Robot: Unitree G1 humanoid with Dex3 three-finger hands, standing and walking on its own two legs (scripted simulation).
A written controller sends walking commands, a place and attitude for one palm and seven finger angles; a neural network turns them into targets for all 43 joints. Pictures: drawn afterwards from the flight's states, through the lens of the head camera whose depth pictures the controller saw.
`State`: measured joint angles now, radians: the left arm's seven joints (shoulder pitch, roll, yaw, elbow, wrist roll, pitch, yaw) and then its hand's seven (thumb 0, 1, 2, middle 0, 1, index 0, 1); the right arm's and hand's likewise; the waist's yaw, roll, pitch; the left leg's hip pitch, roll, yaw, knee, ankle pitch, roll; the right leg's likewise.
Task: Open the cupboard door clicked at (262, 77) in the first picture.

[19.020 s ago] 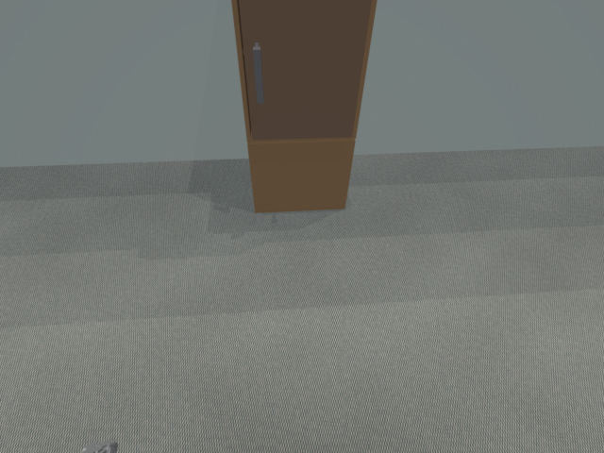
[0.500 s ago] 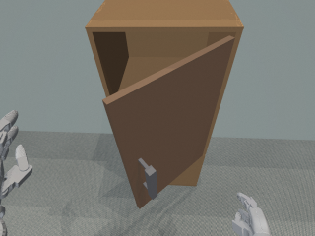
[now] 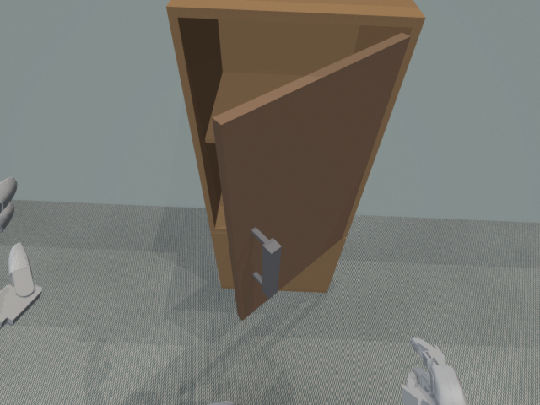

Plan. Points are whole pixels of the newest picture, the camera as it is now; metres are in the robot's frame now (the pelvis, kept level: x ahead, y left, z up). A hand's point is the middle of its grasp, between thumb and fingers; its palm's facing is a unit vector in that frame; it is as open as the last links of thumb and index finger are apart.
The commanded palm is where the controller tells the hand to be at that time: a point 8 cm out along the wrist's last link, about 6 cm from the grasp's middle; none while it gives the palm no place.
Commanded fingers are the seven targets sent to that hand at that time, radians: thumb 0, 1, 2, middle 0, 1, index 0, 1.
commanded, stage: step back with the hand held close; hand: left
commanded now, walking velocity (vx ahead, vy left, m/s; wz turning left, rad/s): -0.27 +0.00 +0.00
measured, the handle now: (263, 264) +0.37 +0.04 -0.07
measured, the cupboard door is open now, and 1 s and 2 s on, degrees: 43 43 43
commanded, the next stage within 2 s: stop stepping back and stand still in 0.52 s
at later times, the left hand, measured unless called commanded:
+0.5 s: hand out of the picture +0.10 +0.30 +0.17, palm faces +0.50 -0.76 -0.41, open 7.5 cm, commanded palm +0.03 +0.32 +0.18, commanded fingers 0.00 0.90 0.90 -0.20 -0.30 -0.20 -0.30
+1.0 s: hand out of the picture +0.04 +0.25 +0.16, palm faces +0.36 -0.81 -0.46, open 7.5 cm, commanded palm -0.02 +0.29 +0.18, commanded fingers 0.00 0.90 0.90 -0.20 -0.30 -0.20 -0.30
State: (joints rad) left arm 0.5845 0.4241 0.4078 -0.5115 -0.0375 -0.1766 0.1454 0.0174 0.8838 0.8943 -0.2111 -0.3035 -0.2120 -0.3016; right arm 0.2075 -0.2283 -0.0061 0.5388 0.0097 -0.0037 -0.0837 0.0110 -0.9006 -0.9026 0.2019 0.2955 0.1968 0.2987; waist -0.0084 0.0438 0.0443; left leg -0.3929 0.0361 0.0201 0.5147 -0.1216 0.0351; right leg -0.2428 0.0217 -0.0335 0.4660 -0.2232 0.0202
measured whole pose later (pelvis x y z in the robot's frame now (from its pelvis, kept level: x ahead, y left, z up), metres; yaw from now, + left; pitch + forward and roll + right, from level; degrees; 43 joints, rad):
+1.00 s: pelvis -0.17 -0.01 -0.01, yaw -3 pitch -1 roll -1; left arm 0.59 0.43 0.44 -0.48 -0.06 -0.17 0.14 0.02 0.88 0.89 -0.21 -0.30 -0.21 -0.30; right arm 0.33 -0.24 -0.02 0.66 0.00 -0.08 -0.08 0.01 -0.90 -0.90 0.20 0.30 0.20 0.30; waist -0.06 0.00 -0.05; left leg -0.48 0.00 -0.01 0.55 -0.15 -0.01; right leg -0.02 0.04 -0.04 0.47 -0.43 -0.03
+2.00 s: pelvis -0.21 +0.00 +0.00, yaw -2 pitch -1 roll +0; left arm 0.25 0.22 -0.01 0.91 0.02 0.06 0.00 0.01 0.91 0.89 -0.20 -0.30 -0.20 -0.30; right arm 0.19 -0.26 0.02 0.96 -0.03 0.02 -0.01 0.01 -0.90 -0.90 0.20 0.30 0.20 0.30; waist -0.02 -0.03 0.04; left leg -0.33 -0.03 -0.04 0.53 -0.18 0.01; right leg -0.15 0.02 -0.05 0.52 -0.36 -0.03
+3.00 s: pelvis -0.20 -0.01 +0.00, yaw -1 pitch -2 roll +0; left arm 0.33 0.10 0.01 1.14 0.01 0.00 0.04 0.01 0.90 0.89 -0.20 -0.30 -0.20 -0.30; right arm 0.32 -0.10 0.00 1.15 -0.02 0.01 -0.04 0.00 -0.91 -0.90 0.20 0.29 0.19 0.30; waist -0.01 -0.01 0.04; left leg -0.27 -0.02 -0.05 0.47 -0.17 0.00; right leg -0.08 0.03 -0.06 0.44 -0.33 -0.04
